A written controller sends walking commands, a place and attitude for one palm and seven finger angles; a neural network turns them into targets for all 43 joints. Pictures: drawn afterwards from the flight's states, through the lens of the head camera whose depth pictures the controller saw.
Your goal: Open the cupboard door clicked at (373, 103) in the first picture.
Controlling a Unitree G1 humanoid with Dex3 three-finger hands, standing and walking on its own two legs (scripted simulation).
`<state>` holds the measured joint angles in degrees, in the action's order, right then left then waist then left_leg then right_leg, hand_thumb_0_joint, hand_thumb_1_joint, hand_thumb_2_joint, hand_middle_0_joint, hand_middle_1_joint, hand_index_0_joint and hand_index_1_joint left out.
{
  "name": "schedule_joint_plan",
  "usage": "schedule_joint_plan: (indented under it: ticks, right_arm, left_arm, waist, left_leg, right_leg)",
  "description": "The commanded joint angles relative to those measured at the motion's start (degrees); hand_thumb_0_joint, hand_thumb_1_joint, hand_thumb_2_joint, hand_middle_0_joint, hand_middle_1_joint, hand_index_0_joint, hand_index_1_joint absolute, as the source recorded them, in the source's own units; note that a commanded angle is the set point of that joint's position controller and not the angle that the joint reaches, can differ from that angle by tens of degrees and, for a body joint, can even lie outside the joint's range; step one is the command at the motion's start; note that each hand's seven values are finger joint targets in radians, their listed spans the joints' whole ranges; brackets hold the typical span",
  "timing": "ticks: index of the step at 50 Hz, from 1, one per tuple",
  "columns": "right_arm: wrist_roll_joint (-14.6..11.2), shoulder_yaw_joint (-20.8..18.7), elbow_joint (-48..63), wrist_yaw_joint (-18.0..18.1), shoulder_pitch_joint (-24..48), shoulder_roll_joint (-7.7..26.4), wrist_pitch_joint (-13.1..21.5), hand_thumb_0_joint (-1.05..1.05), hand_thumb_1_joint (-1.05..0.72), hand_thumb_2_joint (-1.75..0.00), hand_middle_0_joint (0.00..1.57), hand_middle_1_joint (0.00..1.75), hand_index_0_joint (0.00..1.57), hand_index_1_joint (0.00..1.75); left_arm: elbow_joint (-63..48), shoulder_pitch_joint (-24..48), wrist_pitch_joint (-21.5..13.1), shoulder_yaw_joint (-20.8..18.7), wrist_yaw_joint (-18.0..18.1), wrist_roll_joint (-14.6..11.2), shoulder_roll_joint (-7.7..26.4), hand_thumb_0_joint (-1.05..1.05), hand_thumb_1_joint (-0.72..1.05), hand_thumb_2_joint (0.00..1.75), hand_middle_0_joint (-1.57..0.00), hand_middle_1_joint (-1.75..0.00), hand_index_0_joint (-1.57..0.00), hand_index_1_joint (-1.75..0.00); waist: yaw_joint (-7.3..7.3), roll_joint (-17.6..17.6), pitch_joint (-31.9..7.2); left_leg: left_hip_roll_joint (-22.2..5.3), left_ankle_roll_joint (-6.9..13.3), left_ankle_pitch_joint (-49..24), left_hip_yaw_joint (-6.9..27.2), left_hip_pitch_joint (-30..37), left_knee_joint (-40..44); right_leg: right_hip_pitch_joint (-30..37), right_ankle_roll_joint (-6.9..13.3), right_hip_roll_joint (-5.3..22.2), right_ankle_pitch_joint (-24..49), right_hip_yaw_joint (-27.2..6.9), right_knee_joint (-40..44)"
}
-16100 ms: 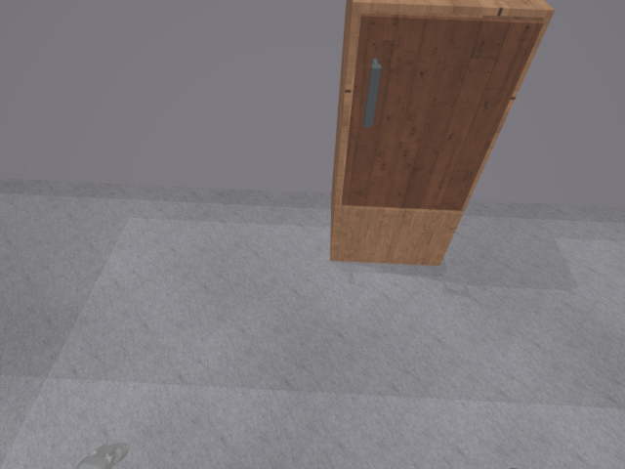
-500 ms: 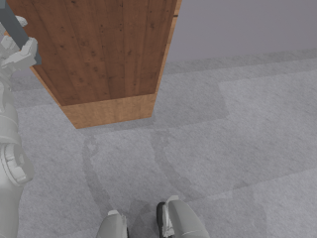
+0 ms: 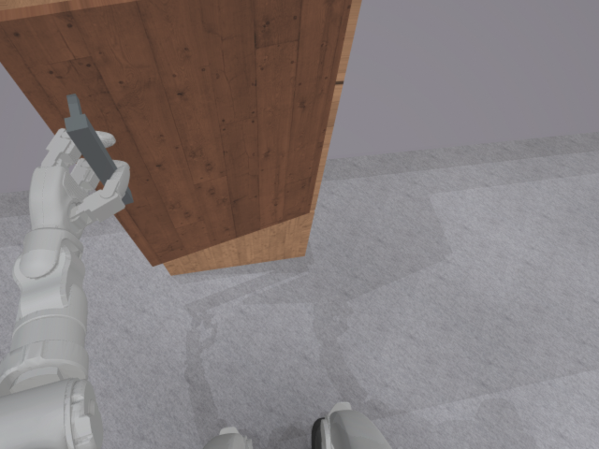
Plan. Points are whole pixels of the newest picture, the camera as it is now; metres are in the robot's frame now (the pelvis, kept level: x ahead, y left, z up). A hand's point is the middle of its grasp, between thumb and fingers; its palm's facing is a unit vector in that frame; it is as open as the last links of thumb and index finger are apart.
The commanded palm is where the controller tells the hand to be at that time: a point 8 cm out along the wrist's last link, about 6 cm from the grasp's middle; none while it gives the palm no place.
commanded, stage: pull the door open along its arc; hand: left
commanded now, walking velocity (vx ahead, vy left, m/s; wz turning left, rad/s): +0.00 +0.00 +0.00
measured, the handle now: (101, 154) +0.49 +0.25 +0.05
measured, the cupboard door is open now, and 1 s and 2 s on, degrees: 13 46 45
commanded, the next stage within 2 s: open thumb and fingers to let go in 0.50 s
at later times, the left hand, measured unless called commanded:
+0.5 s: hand (215, 282) +0.31 +0.09 +0.05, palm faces +0.50 -0.86 +0.01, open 7.0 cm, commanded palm +0.24 +0.12 +0.05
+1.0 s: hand (231, 295) +0.30 +0.07 +0.05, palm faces +0.52 -0.85 -0.02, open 10.3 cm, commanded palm +0.25 +0.12 +0.05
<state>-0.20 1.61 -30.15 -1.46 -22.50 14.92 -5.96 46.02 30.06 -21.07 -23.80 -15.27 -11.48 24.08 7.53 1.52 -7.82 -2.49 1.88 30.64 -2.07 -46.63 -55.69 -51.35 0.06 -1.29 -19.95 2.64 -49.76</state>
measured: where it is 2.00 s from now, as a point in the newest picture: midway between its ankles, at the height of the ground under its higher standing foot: outside the picture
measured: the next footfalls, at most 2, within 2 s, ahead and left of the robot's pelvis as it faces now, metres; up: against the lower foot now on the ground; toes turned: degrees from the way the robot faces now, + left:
none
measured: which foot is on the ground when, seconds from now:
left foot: down 0.00-1.00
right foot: down 0.00-1.00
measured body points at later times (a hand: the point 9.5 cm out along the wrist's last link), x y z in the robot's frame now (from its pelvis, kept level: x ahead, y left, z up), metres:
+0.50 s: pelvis -0.01 -0.03 +0.00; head +0.05 -0.03 +0.45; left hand +0.28 +0.13 +0.05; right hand +0.18 -0.22 -0.11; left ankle -0.05 +0.09 -0.68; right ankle +0.03 -0.13 -0.68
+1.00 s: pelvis -0.03 -0.06 +0.00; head +0.02 -0.08 +0.45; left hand +0.26 +0.11 +0.06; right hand +0.15 -0.27 -0.11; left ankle -0.05 +0.09 -0.68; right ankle +0.03 -0.13 -0.68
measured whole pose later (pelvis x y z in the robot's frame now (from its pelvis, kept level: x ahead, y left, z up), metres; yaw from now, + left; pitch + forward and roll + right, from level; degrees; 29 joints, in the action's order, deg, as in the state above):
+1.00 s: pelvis -0.03 -0.06 +0.00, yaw +6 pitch +12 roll +2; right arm 5.0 -0.2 -36.3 1.8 -9.9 11.0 1.5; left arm 21.2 6.4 -19.0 3.0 32.7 2.8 -4.6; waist 0.8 1.6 -7.0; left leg -0.5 -2.4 26.8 1.9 -38.6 -53.6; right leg -44.5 4.7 1.2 -21.6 6.4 -53.9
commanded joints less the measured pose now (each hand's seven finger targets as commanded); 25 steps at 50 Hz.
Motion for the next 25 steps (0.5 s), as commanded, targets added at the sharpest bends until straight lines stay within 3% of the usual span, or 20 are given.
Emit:
schedule_joint_plan:
  ticks: [1,3,5,8,10,11,12,15,18,21,23,25]
  right_arm:
    - [0.26,-4.42,4.92,-0.93,-1.92,7.58,3.46,0.00,-0.90,-0.90,0.20,0.30,0.20,0.30]
    - [0.70,-4.76,4.39,-1.74,-1.33,7.27,4.21,0.00,-0.90,-0.90,0.20,0.30,0.20,0.30]
    - [1.56,-4.98,4.66,-2.15,-0.38,6.61,4.74,0.00,-0.90,-0.90,0.20,0.30,0.20,0.30]
    - [2.46,-5.07,4.44,-2.76,1.67,5.36,5.16,0.00,-0.90,-0.90,0.20,0.30,0.20,0.30]
    - [3.00,-5.24,4.95,-2.77,3.42,4.93,5.44,0.00,-0.90,-0.90,0.20,0.30,0.20,0.30]
    - [3.22,-5.17,5.03,-2.70,4.59,4.38,5.49,0.00,-0.90,-0.90,0.20,0.30,0.20,0.30]
    - [3.42,-5.00,4.66,-2.61,5.46,4.05,5.60,0.00,-0.90,-0.90,0.20,0.30,0.20,0.30]
    - [4.04,-4.97,4.56,-1.61,7.11,3.59,5.84,0.00,-0.90,-0.90,0.20,0.30,0.20,0.30]
    - [4.53,-4.83,4.47,-0.91,9.27,2.42,6.46,0.00,-0.90,-0.90,0.20,0.30,0.20,0.30]
    - [4.80,-4.57,4.67,-0.27,11.14,1.50,7.12,0.00,-0.90,-0.90,0.20,0.30,0.20,0.30]
    - [4.79,-4.07,4.97,-0.19,12.66,0.97,7.67,0.00,-0.90,-0.90,0.20,0.30,0.20,0.30]
    - [4.89,-3.95,5.24,0.15,13.41,0.72,8.17,0.00,-0.90,-0.90,0.20,0.30,0.20,0.30]
  left_arm:
    - [-17.71,1.91,-3.98,-2.10,14.73,-2.77,2.75,0.00,0.90,0.90,-0.40,-1.35,-0.40,-1.35]
    - [-21.89,-1.98,-4.23,0.16,20.16,-1.26,-1.75,0.00,0.90,0.90,-0.40,-1.35,-0.40,-1.35]
    - [-28.16,-3.51,-4.99,2.70,26.17,1.38,-4.89,0.00,0.90,0.90,-0.40,-1.35,-0.40,-1.35]
    - [-32.95,-6.57,-4.25,9.37,34.58,5.87,-13.19,0.00,0.90,0.90,-0.40,-1.35,-0.40,-1.35]
    - [-37.02,-8.18,-3.87,12.27,39.74,8.41,-16.55,0.00,0.90,0.90,-0.40,-1.35,-0.40,-1.35]
    - [-37.90,-9.89,-3.38,14.16,42.26,9.84,-18.91,0.00,0.90,0.90,-0.40,-1.35,-0.40,-1.35]
    - [-37.41,-9.67,-2.85,17.71,44.20,11.49,-22.15,0.00,0.90,0.90,-0.40,-1.35,-0.40,-1.35]
    - [-39.12,-8.96,-2.43,23.08,47.36,16.19,-24.83,0.00,0.90,0.90,-0.40,-1.35,-0.40,-1.35]
    - [-41.34,-11.68,-2.15,27.77,48.77,19.05,-28.18,0.00,0.90,0.90,-0.40,-1.35,-0.40,-1.35]
    - [-43.44,-14.59,-1.37,32.39,49.39,19.86,-31.95,0.00,0.90,0.90,-0.40,-1.35,-0.40,-1.35]
    - [-44.74,-16.83,-0.73,35.57,49.75,19.70,-34.97,0.00,0.90,0.90,-0.40,-1.35,-0.40,-1.35]
    - [-45.65,-21.09,-0.02,35.44,50.11,20.05,-34.23,0.00,0.90,0.90,-0.40,-1.35,-0.40,-1.35]
  waist:
    - [-5.94,4.91,-21.00]
    - [-6.22,3.75,-20.79]
    - [-6.58,2.36,-23.18]
    - [-6.58,2.85,-22.82]
    - [-6.78,0.09,-23.52]
    - [-7.10,0.41,-23.09]
    - [-6.29,-1.07,-21.04]
    - [-5.39,-4.43,-18.99]
    - [-6.10,-2.40,-18.72]
    - [-6.12,-3.64,-17.40]
    - [-6.25,-2.69,-16.28]
    - [-6.77,-4.02,-15.91]
  left_leg:
    - [1.40,-2.55,-34.01,2.48,7.23,7.43]
    - [1.21,-3.43,-36.77,2.46,8.25,7.23]
    - [1.18,-3.46,-38.51,2.41,9.49,6.81]
    - [1.04,-3.93,-39.11,2.29,11.72,6.99]
    - [1.09,-3.68,-37.70,2.45,12.03,7.10]
    - [1.32,-3.57,-36.20,2.27,11.81,7.41]
    - [1.42,-3.48,-33.70,2.38,11.18,7.82]
    - [1.80,-2.72,-27.49,2.68,10.21,8.53]
    - [2.05,-2.51,-25.22,2.13,11.06,8.75]
    - [2.27,-2.37,-23.34,2.14,11.32,8.92]
    - [2.56,-2.34,-21.67,2.28,11.45,9.19]
    - [2.68,-2.23,-21.07,2.38,10.99,9.11]
  right_leg:
    - [21.69,1.33,-0.92,23.03,0.92,0.81]
    - [21.20,1.49,-0.67,23.26,1.27,0.28]
    - [22.87,1.82,-0.46,24.80,1.07,-0.28]
    - [22.73,1.92,-0.03,24.42,1.24,-0.51]
    - [24.12,2.11,0.17,23.84,1.29,-0.13]
    - [24.80,2.09,0.34,23.69,1.14,-0.21]
    - [24.34,2.07,0.52,22.70,1.44,0.05]
    - [24.40,1.99,0.81,19.67,1.15,0.90]
    - [24.50,2.12,1.35,18.20,0.71,1.36]
    - [24.88,2.16,1.61,17.04,0.69,2.30]
    - [24.69,2.27,1.73,15.31,0.89,2.70]
    - [25.59,2.32,1.79,15.27,0.61,3.14]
